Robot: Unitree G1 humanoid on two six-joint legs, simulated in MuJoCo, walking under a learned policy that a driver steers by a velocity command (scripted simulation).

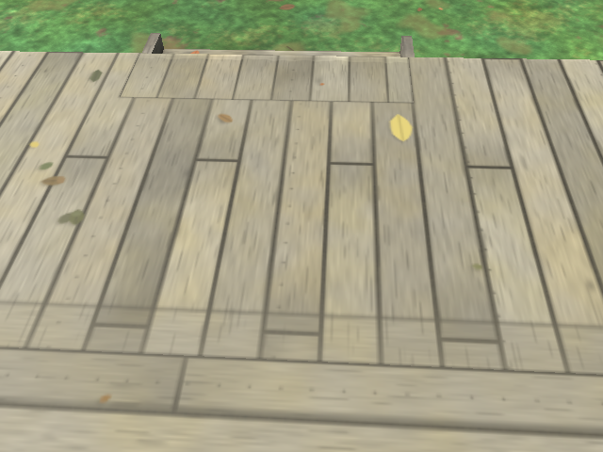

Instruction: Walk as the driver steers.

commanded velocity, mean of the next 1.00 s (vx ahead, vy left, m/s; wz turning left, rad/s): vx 0.36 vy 0.00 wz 0.01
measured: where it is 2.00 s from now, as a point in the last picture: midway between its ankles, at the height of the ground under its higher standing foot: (319, 293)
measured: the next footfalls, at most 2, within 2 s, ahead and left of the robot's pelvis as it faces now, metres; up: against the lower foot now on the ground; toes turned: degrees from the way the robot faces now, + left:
right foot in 0.72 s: +0.38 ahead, -0.09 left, +0.00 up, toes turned -4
left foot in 1.26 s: +0.69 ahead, +0.08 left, +0.00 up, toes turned +4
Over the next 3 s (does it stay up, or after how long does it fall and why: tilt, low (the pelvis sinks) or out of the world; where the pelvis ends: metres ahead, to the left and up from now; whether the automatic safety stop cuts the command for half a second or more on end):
stays up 1.46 -0.08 -0.01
